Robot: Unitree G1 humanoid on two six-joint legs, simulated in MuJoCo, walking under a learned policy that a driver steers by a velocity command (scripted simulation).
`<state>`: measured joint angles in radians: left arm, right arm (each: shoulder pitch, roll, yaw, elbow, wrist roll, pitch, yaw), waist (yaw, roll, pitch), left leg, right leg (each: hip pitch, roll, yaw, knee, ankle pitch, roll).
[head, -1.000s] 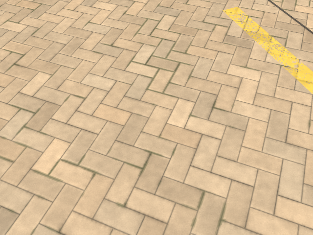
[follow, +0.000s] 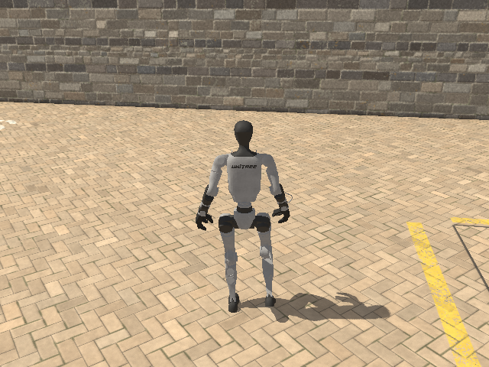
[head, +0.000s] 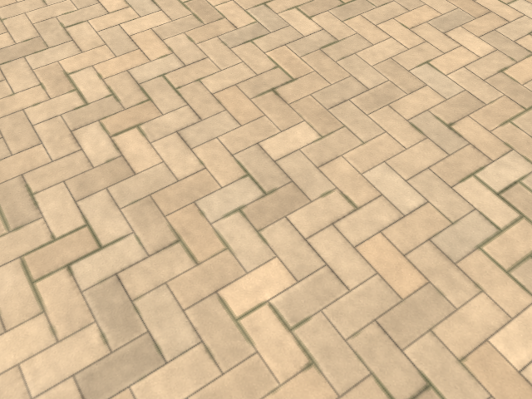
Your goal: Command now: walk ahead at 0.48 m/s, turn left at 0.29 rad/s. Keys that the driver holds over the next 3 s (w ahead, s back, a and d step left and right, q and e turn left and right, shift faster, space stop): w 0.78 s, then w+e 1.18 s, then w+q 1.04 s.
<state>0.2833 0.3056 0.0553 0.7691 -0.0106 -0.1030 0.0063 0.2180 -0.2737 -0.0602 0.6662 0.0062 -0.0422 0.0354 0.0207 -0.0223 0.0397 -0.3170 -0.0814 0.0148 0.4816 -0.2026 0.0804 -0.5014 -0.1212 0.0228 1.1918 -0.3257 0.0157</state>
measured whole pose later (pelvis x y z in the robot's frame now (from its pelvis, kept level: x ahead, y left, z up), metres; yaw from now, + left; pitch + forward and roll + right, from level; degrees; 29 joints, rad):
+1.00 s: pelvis +0.57 +0.02 +0.00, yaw -2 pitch +2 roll +0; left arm 0.35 0.30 0.05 0.86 -0.03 -0.06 0.00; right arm 0.14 -0.26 -0.05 0.73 0.00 -0.09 0.02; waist 0.03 -0.03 0.03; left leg -0.37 0.00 0.06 0.51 -0.17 0.03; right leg -0.34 -0.01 0.06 1.12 -0.42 -0.03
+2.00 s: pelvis +1.12 -0.12 -0.01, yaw -36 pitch +2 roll +1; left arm 0.36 0.30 0.07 0.73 -0.03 -0.03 0.02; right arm 0.10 -0.27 -0.06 0.73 0.00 -0.12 0.02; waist 0.04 -0.03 0.01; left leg -0.41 -0.04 0.00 0.54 -0.17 0.02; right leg -0.30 0.07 0.16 1.09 -0.48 -0.03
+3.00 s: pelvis +1.56 -0.33 +0.00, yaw -9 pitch +1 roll -1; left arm 0.22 0.30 0.05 0.75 -0.01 -0.11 0.00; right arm 0.21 -0.30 -0.07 0.67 0.01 -0.04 0.03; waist 0.00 -0.01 0.07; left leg -0.37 -0.09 0.00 0.53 -0.18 0.10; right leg -0.43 -0.06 0.03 1.18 -0.39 0.02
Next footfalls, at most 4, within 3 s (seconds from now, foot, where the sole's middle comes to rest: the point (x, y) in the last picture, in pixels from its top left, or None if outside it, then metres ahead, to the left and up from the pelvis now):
0.34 right None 0.40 -0.14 -0.77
0.88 left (237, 312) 0.68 0.11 -0.77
1.42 right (335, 234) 0.93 -0.16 -0.77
1.92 left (309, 150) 1.28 -0.10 -0.77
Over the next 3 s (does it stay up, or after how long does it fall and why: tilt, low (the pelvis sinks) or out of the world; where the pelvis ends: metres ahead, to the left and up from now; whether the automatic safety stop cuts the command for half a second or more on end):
stays up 1.56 -0.33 0.00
